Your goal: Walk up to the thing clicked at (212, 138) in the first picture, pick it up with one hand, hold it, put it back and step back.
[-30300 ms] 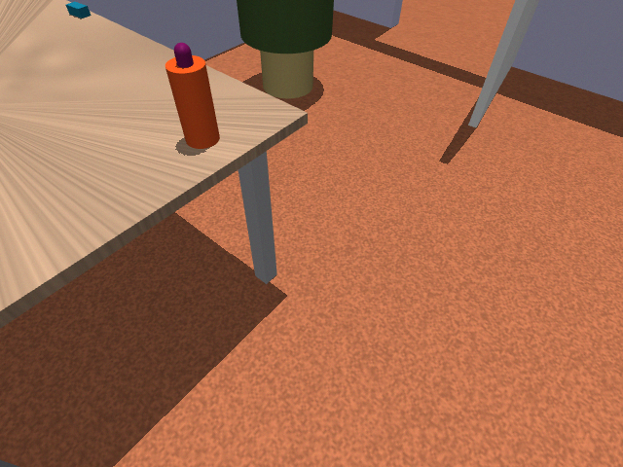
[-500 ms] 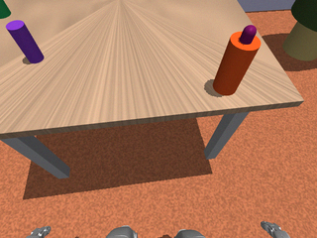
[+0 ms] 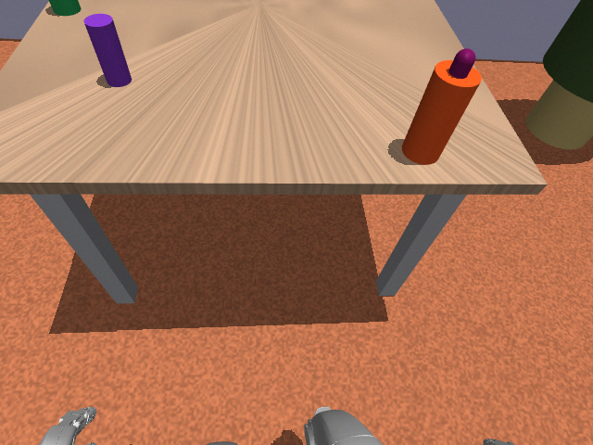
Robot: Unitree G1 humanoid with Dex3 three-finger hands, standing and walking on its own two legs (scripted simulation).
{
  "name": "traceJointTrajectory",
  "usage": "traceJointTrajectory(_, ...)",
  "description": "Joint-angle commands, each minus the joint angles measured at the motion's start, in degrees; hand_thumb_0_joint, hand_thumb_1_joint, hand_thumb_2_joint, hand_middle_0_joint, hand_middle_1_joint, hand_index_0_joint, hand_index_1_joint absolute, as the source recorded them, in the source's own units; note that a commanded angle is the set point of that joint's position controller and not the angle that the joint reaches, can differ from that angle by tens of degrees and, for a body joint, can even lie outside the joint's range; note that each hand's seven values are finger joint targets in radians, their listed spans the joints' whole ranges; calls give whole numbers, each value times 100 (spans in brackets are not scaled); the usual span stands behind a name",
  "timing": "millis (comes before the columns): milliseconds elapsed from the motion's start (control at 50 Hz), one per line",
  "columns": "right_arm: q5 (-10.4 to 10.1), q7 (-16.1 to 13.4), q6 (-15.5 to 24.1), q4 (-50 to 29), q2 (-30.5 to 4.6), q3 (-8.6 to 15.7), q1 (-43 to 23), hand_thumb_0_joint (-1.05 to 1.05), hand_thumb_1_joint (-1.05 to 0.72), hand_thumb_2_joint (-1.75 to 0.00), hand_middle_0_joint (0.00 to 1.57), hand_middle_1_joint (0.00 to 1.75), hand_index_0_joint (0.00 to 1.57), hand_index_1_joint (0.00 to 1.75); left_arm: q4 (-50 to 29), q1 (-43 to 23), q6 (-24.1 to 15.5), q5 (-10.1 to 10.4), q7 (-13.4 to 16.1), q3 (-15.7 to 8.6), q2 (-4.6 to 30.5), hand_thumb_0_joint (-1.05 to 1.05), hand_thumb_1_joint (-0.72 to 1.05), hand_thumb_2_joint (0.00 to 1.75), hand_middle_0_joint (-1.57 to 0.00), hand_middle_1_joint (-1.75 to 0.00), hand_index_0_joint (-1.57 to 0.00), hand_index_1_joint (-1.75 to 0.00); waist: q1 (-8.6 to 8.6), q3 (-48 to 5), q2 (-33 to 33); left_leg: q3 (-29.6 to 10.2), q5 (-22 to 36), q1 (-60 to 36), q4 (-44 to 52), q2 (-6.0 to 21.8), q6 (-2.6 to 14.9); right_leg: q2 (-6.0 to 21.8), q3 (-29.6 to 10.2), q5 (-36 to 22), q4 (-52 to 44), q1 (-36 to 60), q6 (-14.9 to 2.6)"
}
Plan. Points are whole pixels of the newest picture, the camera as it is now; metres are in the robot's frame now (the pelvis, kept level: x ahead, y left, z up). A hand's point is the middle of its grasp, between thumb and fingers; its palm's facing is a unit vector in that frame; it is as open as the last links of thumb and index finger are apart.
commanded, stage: step back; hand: right
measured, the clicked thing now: (441, 107) +0.66 -0.27 +0.07
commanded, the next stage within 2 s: none
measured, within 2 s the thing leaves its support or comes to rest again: neither
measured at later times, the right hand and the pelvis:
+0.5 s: hand out of the picture -0.06 -0.34 -0.16, palm faces +0.02 +0.93 -0.36, open 7.4 cm; pelvis -0.15 -0.07 +0.01, yaw -3 degrees
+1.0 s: hand out of the picture -0.19 -0.35 -0.14, palm faces -0.07 +0.91 -0.41, open 7.4 cm; pelvis -0.32 -0.08 +0.00, yaw -1 degrees
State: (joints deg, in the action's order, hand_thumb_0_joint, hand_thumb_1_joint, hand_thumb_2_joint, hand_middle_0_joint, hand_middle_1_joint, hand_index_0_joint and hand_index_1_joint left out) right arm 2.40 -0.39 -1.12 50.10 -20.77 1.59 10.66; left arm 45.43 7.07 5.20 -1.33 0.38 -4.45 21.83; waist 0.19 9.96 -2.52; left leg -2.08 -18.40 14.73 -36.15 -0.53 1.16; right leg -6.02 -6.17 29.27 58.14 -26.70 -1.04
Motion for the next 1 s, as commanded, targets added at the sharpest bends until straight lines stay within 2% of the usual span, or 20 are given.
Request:
traceJointTrajectory(0,-6,-155,186,-669,-1475,476,-665,0,-90,-90,20,30,20,30,-340,427,-186,62,37,-403,1086,0,90,90,-20,-30,-20,-30,-362,-725,974,-1046,2513,-47,1473,1456,1022,-158,-660,-163,1646,-274,30)
traceJointTrajectory(140,-90,-142,120,-676,-1523,556,-14,0,-90,-90,20,30,20,30,-361,387,-285,-6,-1,-325,963,0,90,90,-20,-30,-20,-30,118,-1213,1350,-801,2650,-1292,995,1482,1275,197,-158,8,-172,-76,422)
traceJointTrajectory(220,-51,-94,-5,-831,-1727,606,-348,0,-90,-90,20,30,20,30,-39,869,-338,-3,-19,-301,979,0,90,90,-20,-30,-20,-30,-21,-1541,1649,-765,1930,-728,673,1473,1083,491,431,-434,-2101,1038,271)
traceJointTrajectory(260,-134,-89,-99,-893,-1711,565,-685,0,-90,-90,20,30,20,30,284,1442,-368,-16,-13,-338,982,0,90,90,-20,-30,-20,-30,-383,-1589,1427,-624,1663,-108,214,1328,764,516,557,-1587,-3504,1841,79)
traceJointTrajectory(280,-176,-74,-138,-879,-1465,478,-564,0,-90,-90,20,30,20,30,278,1315,-407,-95,-7,-408,1246,0,90,90,-20,-30,-20,-30,-289,-1412,796,-544,776,555,-277,834,488,676,6,-1606,-3651,2058,14)
traceJointTrajectory(300,-221,-84,-134,-1011,-1077,388,-561,0,-90,-90,20,30,20,30,132,1226,-436,-176,-7,-539,1782,0,90,90,-20,-30,-20,-30,-332,-1085,-823,-344,-865,1812,-1249,-227,61,1828,-1903,-1405,-3920,1926,-348)
traceJointTrajectory(320,-205,-217,-146,-1011,-1179,470,-708,0,-90,-90,20,30,20,30,-162,552,-392,-194,-4,-635,2333,0,90,90,-20,-30,-20,-30,-468,-778,-1416,-590,-1844,1528,-2562,-452,-133,2898,-2720,-1363,-4276,380,-1370)
traceJointTrajectory(340,-223,-234,-150,-873,-1464,586,-623,0,-90,-90,20,30,20,30,-308,165,-411,-139,21,-616,2241,0,90,90,-20,-30,-20,-30,-339,-368,-1381,-887,-1752,1096,-3275,-182,-127,3100,-3021,-935,-4568,-613,-1587)
traceJointTrajectory(400,-304,-172,-95,-459,-1353,441,5,0,-90,-90,20,30,20,30,-407,-450,-448,-100,68,-390,1369,0,90,90,-20,-30,-20,-30,227,-485,-580,-817,-762,1395,-3385,-656,-119,1715,-550,-3042,-3439,570,-748)
traceJointTrajectory(420,-278,-197,-64,-448,-1224,388,63,0,-90,-90,20,30,20,30,-388,-316,-436,-109,79,-411,1305,0,90,90,-20,-30,-20,-30,130,-683,-667,-726,-744,1405,-3421,-674,-171,1605,-373,-3384,-3244,844,-736)
traceJointTrajectory(500,-195,-220,11,-549,-1097,292,-127,0,-90,-90,20,30,20,30,-341,554,-406,-114,173,-374,1139,0,90,90,-20,-30,-20,-30,-416,-1149,-783,-501,-1029,1958,-2302,-523,-286,1751,-487,-4334,-2821,2627,-934)
traceJointTrajectory(580,-130,-205,57,-555,-1119,334,32,0,-90,-90,20,30,20,30,-414,594,-349,-49,247,-405,1245,0,90,90,-20,-30,-20,-30,-473,-1548,-946,-273,-1197,1414,-958,-143,-238,2293,-909,-4832,-2588,3031,-1161)
traceJointTrajectory(640,-103,-139,-11,-307,-1234,447,526,0,-90,-90,20,30,20,30,-562,81,-298,-18,214,-337,1389,0,90,90,-20,-30,-20,-30,-181,-1542,-837,103,-611,253,-122,-136,-70,2234,-778,-3996,-2648,1952,-971)
traceJointTrajectory(680,-84,-101,-37,-177,-1343,512,859,0,-90,-90,20,30,20,30,-599,-136,-263,23,174,-267,1372,0,90,90,-20,-30,-20,-30,87,-1564,-472,-32,402,-398,810,-15,189,1921,-555,-2730,-2326,1199,-553)
traceJointTrajectory(720,-13,-32,-67,-384,-2012,626,307,0,-90,-90,20,30,20,30,-654,-296,-294,77,173,-199,1081,0,90,90,-20,-30,-20,-30,35,-1312,1464,-2258,1170,-313,1582,1737,1159,488,714,-206,-876,-44,-28)
traceJointTrajectory(740,48,-4,-71,-487,-2299,679,91,0,-90,-90,20,30,20,30,-629,-572,-279,34,226,-336,1242,0,90,90,-20,-30,-20,-30,285,-1068,1817,-3066,988,840,2023,2403,1837,284,277,959,606,314,84)
traceJointTrajectory(760,68,-46,-28,-558,-2126,654,-315,0,-90,-90,20,30,20,30,-483,-408,-262,-2,209,-357,1359,0,90,90,-20,-30,-20,-30,66,-751,1457,-2948,869,1374,2062,2440,1833,367,-139,853,1259,561,45)
traceJointTrajectory(820,100,-84,-33,-737,-1468,434,-893,0,-90,-90,20,30,20,30,-59,341,-227,119,127,-333,1168,0,90,90,-20,-30,-20,-30,-391,-650,846,-1169,1535,1050,1592,1405,1184,-8,-200,5,1677,318,17)
traceJointTrajectory(940,1,-6,-193,-626,-1360,462,-303,0,-90,-90,20,30,20,30,19,453,-487,81,170,-154,946,0,90,90,-20,-30,-20,-30,12,-1210,1647,-843,2672,-1179,632,1270,1142,587,381,53,-1770,320,254)
traceJointTrajectory(980,-39,36,-307,-580,-1461,478,-346,0,-90,-90,20,30,20,30,244,780,-594,56,228,-166,939,0,90,90,-20,-30,-20,-30,2,-1578,1477,-699,2613,-1288,150,1096,936,455,778,-924,-3412,944,276)
